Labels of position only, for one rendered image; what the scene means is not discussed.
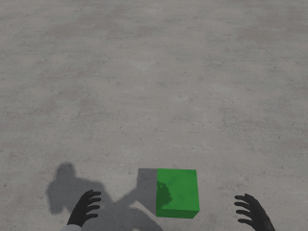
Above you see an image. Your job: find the robot left hand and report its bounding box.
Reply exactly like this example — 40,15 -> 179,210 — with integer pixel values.
67,190 -> 101,228

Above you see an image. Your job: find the robot right hand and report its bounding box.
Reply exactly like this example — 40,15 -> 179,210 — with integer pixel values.
234,193 -> 275,231

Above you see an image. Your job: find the carton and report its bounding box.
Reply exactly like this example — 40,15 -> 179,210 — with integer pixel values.
156,168 -> 200,219

